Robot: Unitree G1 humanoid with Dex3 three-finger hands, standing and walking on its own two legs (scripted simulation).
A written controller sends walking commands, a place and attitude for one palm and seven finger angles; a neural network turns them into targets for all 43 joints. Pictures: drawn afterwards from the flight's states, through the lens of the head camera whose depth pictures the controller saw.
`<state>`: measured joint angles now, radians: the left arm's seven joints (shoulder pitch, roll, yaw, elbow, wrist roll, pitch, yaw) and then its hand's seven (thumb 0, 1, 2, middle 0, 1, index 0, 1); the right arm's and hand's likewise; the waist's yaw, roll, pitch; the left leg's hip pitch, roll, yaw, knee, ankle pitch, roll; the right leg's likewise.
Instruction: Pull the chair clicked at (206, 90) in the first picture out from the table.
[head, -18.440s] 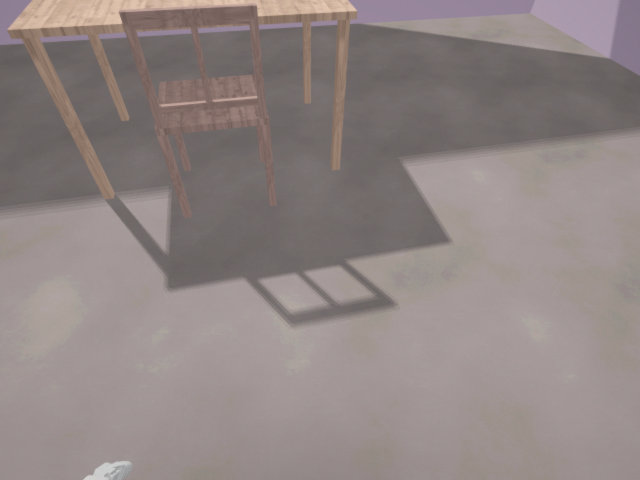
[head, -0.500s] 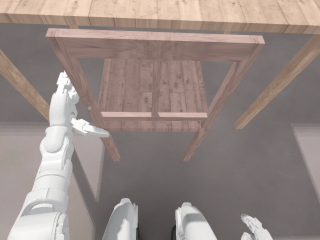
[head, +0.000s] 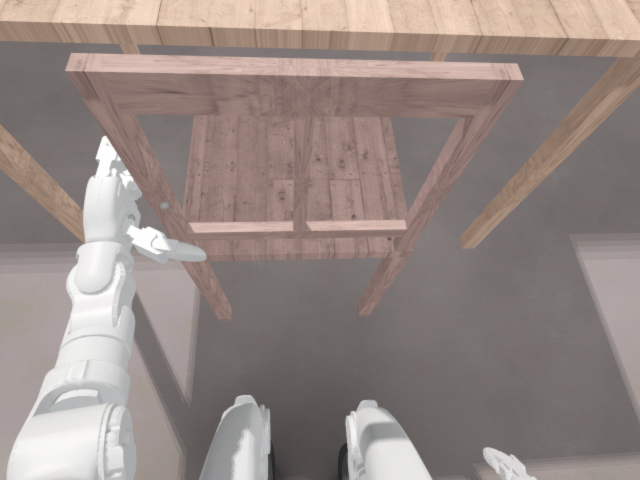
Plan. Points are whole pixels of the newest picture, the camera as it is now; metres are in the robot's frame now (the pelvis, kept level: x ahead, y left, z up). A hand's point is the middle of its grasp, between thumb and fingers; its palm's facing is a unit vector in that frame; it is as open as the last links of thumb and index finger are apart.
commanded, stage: push the fingers through the gap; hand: left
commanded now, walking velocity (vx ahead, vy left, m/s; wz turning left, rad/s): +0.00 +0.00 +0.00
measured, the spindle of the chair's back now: (301, 180) +0.48 +0.02 +0.02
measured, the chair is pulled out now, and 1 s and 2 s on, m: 0.00 0.00 0.04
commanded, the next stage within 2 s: hook a spindle and tug to test in 0.06 s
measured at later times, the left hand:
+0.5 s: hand (167, 202) +0.44 +0.18 +0.02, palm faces +0.06 -1.00 -0.03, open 15.7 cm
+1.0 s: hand (163, 198) +0.45 +0.18 +0.03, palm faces +0.07 -1.00 -0.02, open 6.4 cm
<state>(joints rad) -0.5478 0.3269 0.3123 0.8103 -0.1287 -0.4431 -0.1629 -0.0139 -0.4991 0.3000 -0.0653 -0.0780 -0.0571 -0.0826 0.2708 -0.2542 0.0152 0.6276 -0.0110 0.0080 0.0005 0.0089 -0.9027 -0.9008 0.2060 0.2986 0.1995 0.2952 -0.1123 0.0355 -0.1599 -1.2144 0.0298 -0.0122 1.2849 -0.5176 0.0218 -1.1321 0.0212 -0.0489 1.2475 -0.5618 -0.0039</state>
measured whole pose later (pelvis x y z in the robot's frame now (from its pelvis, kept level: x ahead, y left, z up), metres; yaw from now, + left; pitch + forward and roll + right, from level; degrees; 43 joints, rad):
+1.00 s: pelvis +0.01 +0.01 +0.01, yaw +0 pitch +26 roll -4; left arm -0.54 0.30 0.27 0.79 -0.14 -0.45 -0.11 0.00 0.53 0.74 -0.42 -1.36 -0.42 -1.41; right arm 0.26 -0.25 0.00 0.62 -0.01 0.03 0.01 0.01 -0.90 -0.90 0.21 0.30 0.20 0.30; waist -0.10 0.03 -0.17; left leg -1.19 0.02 -0.02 1.27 -0.53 0.03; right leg -1.10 0.02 -0.05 1.22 -0.57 0.00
